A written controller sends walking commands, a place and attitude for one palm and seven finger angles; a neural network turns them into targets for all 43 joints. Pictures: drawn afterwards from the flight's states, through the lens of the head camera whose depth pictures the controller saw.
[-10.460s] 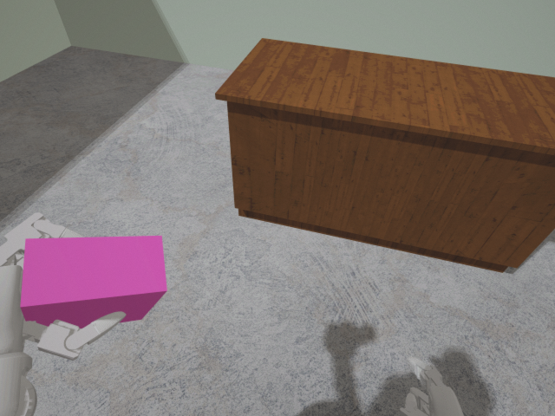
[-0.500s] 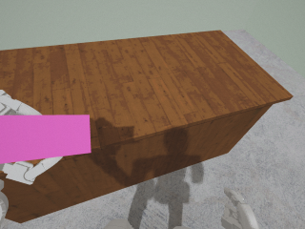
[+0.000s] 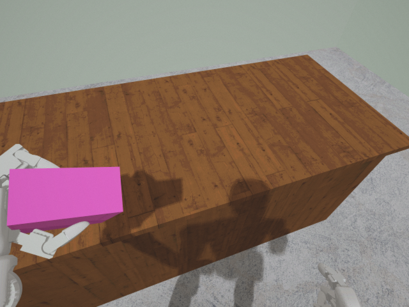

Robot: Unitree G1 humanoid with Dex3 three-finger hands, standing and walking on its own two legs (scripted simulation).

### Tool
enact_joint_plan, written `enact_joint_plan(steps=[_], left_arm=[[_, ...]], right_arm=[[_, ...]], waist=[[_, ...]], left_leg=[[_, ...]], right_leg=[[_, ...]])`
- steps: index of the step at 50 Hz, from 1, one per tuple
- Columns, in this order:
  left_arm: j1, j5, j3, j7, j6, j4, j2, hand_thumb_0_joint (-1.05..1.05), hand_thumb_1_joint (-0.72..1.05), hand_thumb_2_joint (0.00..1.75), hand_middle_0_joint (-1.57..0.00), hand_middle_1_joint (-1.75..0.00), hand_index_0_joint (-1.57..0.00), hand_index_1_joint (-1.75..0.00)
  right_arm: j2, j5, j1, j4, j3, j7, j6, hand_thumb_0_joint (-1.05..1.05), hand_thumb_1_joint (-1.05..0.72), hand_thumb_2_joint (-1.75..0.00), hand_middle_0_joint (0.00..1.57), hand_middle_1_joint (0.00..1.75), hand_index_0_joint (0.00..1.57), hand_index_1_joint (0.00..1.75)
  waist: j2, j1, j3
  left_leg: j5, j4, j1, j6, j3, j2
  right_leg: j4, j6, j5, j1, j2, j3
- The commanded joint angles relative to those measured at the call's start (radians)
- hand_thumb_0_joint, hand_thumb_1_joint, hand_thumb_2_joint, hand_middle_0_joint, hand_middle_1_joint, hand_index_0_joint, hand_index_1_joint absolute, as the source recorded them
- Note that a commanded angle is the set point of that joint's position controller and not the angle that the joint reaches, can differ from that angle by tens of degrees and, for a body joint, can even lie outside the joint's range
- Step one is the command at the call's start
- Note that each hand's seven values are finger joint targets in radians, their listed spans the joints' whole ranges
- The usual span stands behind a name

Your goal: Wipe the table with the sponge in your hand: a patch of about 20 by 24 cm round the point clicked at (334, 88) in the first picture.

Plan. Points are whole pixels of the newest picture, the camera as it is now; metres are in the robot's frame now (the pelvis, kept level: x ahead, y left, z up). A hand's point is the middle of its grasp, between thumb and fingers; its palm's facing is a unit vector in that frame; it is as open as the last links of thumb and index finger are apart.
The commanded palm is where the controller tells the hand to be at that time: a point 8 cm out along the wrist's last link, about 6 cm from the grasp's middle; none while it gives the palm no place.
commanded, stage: shuffle to correct the standing spot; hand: left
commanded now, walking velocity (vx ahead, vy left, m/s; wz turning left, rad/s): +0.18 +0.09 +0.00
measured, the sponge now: (81, 200) +0.23 +0.21 +0.15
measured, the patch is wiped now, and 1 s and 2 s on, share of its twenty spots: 0.00 0.00 0.00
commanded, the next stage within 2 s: come to a stop and stand still in 0.78 s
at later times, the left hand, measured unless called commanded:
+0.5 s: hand (13, 171) +0.26 +0.31 +0.17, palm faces +0.43 -0.82 -0.38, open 10.1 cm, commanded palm +0.18 +0.34 +0.19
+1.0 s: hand (51, 172) +0.26 +0.26 +0.17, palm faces +0.36 -0.88 -0.31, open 10.1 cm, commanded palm +0.20 +0.31 +0.19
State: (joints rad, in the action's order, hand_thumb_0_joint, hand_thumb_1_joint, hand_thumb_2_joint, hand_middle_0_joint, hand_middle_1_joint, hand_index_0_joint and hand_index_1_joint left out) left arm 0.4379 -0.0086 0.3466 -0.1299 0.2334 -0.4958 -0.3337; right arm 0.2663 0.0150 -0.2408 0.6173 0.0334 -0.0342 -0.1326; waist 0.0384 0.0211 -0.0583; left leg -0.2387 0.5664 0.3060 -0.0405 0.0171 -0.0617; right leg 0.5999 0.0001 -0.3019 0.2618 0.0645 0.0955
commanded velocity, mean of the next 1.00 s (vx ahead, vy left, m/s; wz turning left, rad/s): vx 0.15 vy -0.03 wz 0.00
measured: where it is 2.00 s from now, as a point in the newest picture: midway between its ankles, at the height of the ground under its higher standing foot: outside the picture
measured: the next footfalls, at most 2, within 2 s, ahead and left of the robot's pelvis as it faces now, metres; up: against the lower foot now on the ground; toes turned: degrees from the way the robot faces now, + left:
right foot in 0.68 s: +0.14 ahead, -0.08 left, +0.00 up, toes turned -1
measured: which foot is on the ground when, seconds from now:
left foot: down 0.00-1.00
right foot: down 0.00-0.40, up 0.42-0.66, down 0.68-1.00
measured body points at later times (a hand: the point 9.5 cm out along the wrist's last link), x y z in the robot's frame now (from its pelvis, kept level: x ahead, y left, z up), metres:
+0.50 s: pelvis +0.03 +0.06 -0.01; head +0.06 +0.09 +0.44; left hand +0.23 +0.35 +0.19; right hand +0.20 -0.16 -0.09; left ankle +0.07 +0.18 -0.73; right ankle +0.02 -0.05 -0.68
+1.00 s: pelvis +0.04 +0.03 +0.00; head +0.03 +0.04 +0.45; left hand +0.23 +0.30 +0.19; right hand +0.20 -0.21 -0.07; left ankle +0.05 +0.16 -0.73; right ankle +0.07 -0.02 -0.73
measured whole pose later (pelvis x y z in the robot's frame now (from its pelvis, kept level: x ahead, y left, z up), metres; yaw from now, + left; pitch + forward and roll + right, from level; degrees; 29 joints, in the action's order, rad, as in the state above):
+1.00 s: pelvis +0.04 +0.03 +0.00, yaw +0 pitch -3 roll +1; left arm 0.41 -0.03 0.29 -0.13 0.14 -0.47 -0.32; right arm 0.21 0.00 -0.20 0.62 0.00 -0.05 -0.09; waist 0.05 -0.01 -0.02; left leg -0.25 0.52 0.21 0.02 0.04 -0.03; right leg 0.52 -0.10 -0.24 0.24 -0.05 0.10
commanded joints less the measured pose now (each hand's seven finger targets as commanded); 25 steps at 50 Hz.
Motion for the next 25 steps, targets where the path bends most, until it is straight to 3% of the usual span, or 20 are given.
enact_joint_plan(steps=[1, 2, 3, 4, 7, 8, 9, 10, 11, 12, 13, 15, 16, 18, 19, 20, 21, 22, 23, 25], left_arm=[[-0.146, -0.006, 0.134, -0.019, 0.087, -0.275, -0.224, 0.00, 0.10, 1.30, -1.20, -1.60, -1.20, -1.60], [-0.122, -0.005, 0.155, -0.013, 0.086, -0.227, -0.243, 0.00, 0.10, 1.30, -1.20, -1.60, -1.20, -1.60], [-0.100, -0.008, 0.157, -0.008, 0.077, -0.200, -0.236, 0.00, 0.10, 1.30, -1.20, -1.60, -1.20, -1.60], [-0.094, -0.008, 0.171, -0.005, 0.070, -0.203, -0.242, 0.00, 0.10, 1.30, -1.20, -1.60, -1.20, -1.60], [-0.049, -0.019, 0.191, -0.002, 0.069, -0.187, -0.230, 0.00, 0.10, 1.30, -1.20, -1.60, -1.20, -1.60], [-0.026, -0.020, 0.168, 0.001, 0.070, -0.162, -0.211, 0.00, 0.10, 1.30, -1.20, -1.60, -1.20, -1.60], [-0.008, -0.018, 0.180, 0.003, 0.067, -0.146, -0.238, 0.00, 0.10, 1.30, -1.20, -1.60, -1.20, -1.60], [-0.032, -0.032, 0.184, 0.006, 0.051, -0.136, -0.243, 0.00, 0.10, 1.30, -1.20, -1.60, -1.20, -1.60], [-0.063, -0.040, 0.133, 0.017, 0.045, -0.141, -0.176, 0.00, 0.10, 1.30, -1.20, -1.60, -1.20, -1.60], [-0.047, -0.040, 0.138, 0.014, 0.038, -0.140, -0.190, 0.00, 0.10, 1.30, -1.20, -1.60, -1.20, -1.60], [-0.060, -0.041, 0.148, 0.007, 0.043, -0.145, -0.195, 0.00, 0.10, 1.30, -1.20, -1.60, -1.20, -1.60], [-0.119, -0.025, 0.146, -0.003, 0.058, -0.176, -0.209, 0.00, 0.10, 1.30, -1.20, -1.60, -1.20, -1.60], [-0.153, -0.022, 0.133, -0.006, 0.061, -0.192, -0.205, 0.00, 0.10, 1.30, -1.20, -1.60, -1.20, -1.60], [-0.204, -0.022, 0.092, -0.007, 0.062, -0.227, -0.180, 0.00, 0.10, 1.30, -1.20, -1.60, -1.20, -1.60], [-0.228, -0.017, 0.082, -0.010, 0.067, -0.260, -0.177, 0.00, 0.10, 1.30, -1.20, -1.60, -1.20, -1.60], [-0.265, -0.008, 0.078, -0.015, 0.072, -0.314, -0.189, 0.00, 0.10, 1.30, -1.20, -1.60, -1.20, -1.60], [-0.270, 0.010, 0.098, -0.014, 0.073, -0.322, -0.231, 0.00, 0.10, 1.30, -1.20, -1.60, -1.20, -1.60], [-0.235, 0.008, 0.112, -0.006, 0.063, -0.254, -0.228, 0.00, 0.10, 1.30, -1.20, -1.60, -1.20, -1.60], [-0.212, -0.007, 0.120, 0.003, 0.055, -0.301, -0.238, 0.00, 0.10, 1.30, -1.20, -1.60, -1.20, -1.60], [-0.138, -0.005, 0.143, 0.008, 0.050, -0.362, -0.243, 0.00, 0.10, 1.30, -1.20, -1.60, -1.20, -1.60]], right_arm=[[0.090, -0.022, 0.094, -0.180, 0.044, -0.016, -0.066, 0.00, -0.90, -0.90, 0.20, 0.30, 0.20, 0.30], [0.088, -0.033, 0.097, -0.189, 0.052, -0.013, -0.064, 0.00, -0.90, -0.90, 0.20, 0.30, 0.20, 0.30], [0.069, -0.021, 0.099, -0.174, 0.040, -0.012, -0.057, 0.00, -0.90, -0.90, 0.20, 0.30, 0.20, 0.30], [0.068, -0.020, 0.103, -0.176, 0.037, -0.008, -0.052, 0.00, -0.90, -0.90, 0.20, 0.30, 0.20, 0.30], [0.065, -0.036, 0.120, -0.177, 0.023, 0.005, -0.045, 0.00, -0.90, -0.90, 0.20, 0.30, 0.20, 0.30], [0.055, -0.035, 0.112, -0.175, 0.017, 0.007, -0.039, 0.00, -0.90, -0.90, 0.20, 0.30, 0.20, 0.30], [0.035, -0.033, 0.105, -0.179, 0.015, 0.011, -0.030, 0.00, -0.90, -0.90, 0.20, 0.30, 0.20, 0.30], [0.041, -0.031, 0.115, -0.190, 0.020, 0.013, -0.033, 0.00, -0.90, -0.90, 0.20, 0.30, 0.20, 0.30], [0.071, -0.031, 0.091, -0.175, 0.042, 0.018, -0.035, 0.00, -0.90, -0.90, 0.20, 0.30, 0.20, 0.30], [0.081, -0.044, 0.109, -0.177, 0.043, 0.021, -0.030, 0.00, -0.90, -0.90, 0.20, 0.30, 0.20, 0.30], [0.057, -0.038, 0.108, -0.163, 0.016, 0.021, -0.028, 0.00, -0.90, -0.90, 0.20, 0.30, 0.20, 0.30], [0.029, -0.024, 0.109, -0.149, -0.008, 0.012, -0.026, 0.00, -0.90, -0.90, 0.20, 0.30, 0.20, 0.30], [0.013, -0.015, 0.116, -0.143, -0.015, 0.005, -0.033, 0.00, -0.90, -0.90, 0.20, 0.30, 0.20, 0.30], [0.020, -0.008, 0.124, -0.129, -0.007, -0.016, -0.061, 0.00, -0.90, -0.90, 0.20, 0.30, 0.20, 0.30], [0.053, -0.008, 0.105, -0.139, 0.013, -0.018, -0.071, 0.00, -0.90, -0.90, 0.20, 0.30, 0.20, 0.30], [0.082, -0.007, 0.100, -0.152, 0.031, -0.014, -0.075, 0.00, -0.90, -0.90, 0.20, 0.30, 0.20, 0.30], [0.065, -0.008, 0.114, -0.168, 0.037, -0.009, -0.071, 0.00, -0.90, -0.90, 0.20, 0.30, 0.20, 0.30], [0.061, -0.023, 0.140, -0.171, 0.041, -0.005, -0.064, 0.00, -0.90, -0.90, 0.20, 0.30, 0.20, 0.30], [0.036, -0.007, 0.141, -0.156, 0.019, -0.001, -0.067, 0.00, -0.90, -0.90, 0.20, 0.30, 0.20, 0.30], [0.042, -0.010, 0.132, -0.164, 0.030, 0.012, -0.060, 0.00, -0.90, -0.90, 0.20, 0.30, 0.20, 0.30]], waist=[[-0.293, -0.008, 0.183], [-0.248, -0.006, 0.132], [-0.288, -0.018, 0.123], [-0.295, -0.014, 0.112], [-0.229, 0.004, 0.135], [-0.124, -0.003, 0.146], [0.118, -0.003, 0.154], [0.279, 0.000, 0.107], [0.261, -0.009, 0.050], [0.197, -0.013, 0.021], [0.133, -0.019, 0.033], [0.082, -0.019, 0.088], [0.062, -0.016, 0.117], [-0.107, -0.034, 0.173], [-0.229, -0.037, 0.197], [-0.405, -0.032, 0.203], [-0.317, -0.015, 0.205], [-0.199, -0.013, 0.168], [-0.226, -0.022, 0.216], [-0.230, -0.017, 0.203]], left_leg=[[0.301, -0.154, -0.260, -0.123, -0.255, -0.158], [0.340, -0.195, -0.239, -0.152, -0.310, -0.195], [0.313, -0.196, -0.182, -0.178, -0.321, -0.194], [0.270, -0.180, -0.109, -0.173, -0.278, -0.183], [0.101, -0.055, 0.068, -0.082, -0.082, -0.087], [-0.003, 0.043, 0.155, -0.049, -0.053, -0.035], [-0.135, 0.271, 0.271, -0.009, 0.029, 0.059], [-0.256, 0.491, 0.370, 0.024, 0.038, 0.102], [-0.208, 0.583, 0.368, 0.037, -0.041, 0.058], [-0.200, 0.588, 0.385, 0.035, -0.062, 0.027], [-0.204, 0.525, 0.388, 0.029, -0.082, -0.015], [-0.168, 0.246, 0.170, 0.012, -0.041, -0.031], [-0.102, 0.110, 0.016, 0.006, 0.016, 0.011], [0.038, -0.089, -0.230, 0.019, 0.060, 0.083], [0.079, -0.164, -0.339, -0.011, -0.072, 0.001], [0.215, -0.234, -0.418, -0.097, -0.371, -0.197], [0.308, -0.254, -0.395, -0.185, -0.474, -0.259], [0.396, -0.258, -0.339, -0.213, -0.460, -0.274], [0.410, -0.263, -0.318, -0.197, -0.464, -0.256], [0.496, -0.218, -0.214, -0.177, -0.319, -0.217]], right_leg=[[0.257, -0.004, -0.122, 0.176, -0.054, -0.014], [0.345, -0.004, -0.239, 0.243, -0.078, -0.017], [0.350, -0.009, -0.281, 0.221, -0.044, -0.038], [0.290, -0.013, -0.260, 0.167, -0.037, -0.039], [-0.091, -0.014, 0.007, -0.110, -0.060, 0.009], [-0.190, -0.032, 0.057, -0.209, -0.027, -0.056], [-0.295, -0.101, 0.005, -0.263, 0.122, -0.309], [-0.383, -0.203, -0.061, -0.193, 0.303, -0.601], [-0.424, -0.232, -0.138, -0.103, 0.316, -0.585], [-0.409, -0.256, -0.109, -0.072, 0.311, -0.587], [-0.346, -0.260, -0.028, -0.100, 0.311, -0.499], [-0.256, -0.188, 0.137, -0.018, 0.226, -0.287], [-0.227, -0.154, 0.120, 0.029, 0.171, -0.206], [-0.049, -0.091, 0.062, 0.088, 0.050, -0.088], [0.125, -0.059, 0.046, 0.159, 0.001, -0.068], [0.350, -0.013, -0.169, 0.320, -0.068, -0.036], [0.502, -0.020, -0.220, 0.351, -0.084, -0.087], [0.574, -0.010, -0.199, 0.369, -0.097, -0.088], [0.623, -0.009, -0.178, 0.344, -0.056, -0.113], [0.565, -0.009, -0.126, 0.279, -0.036, -0.103]])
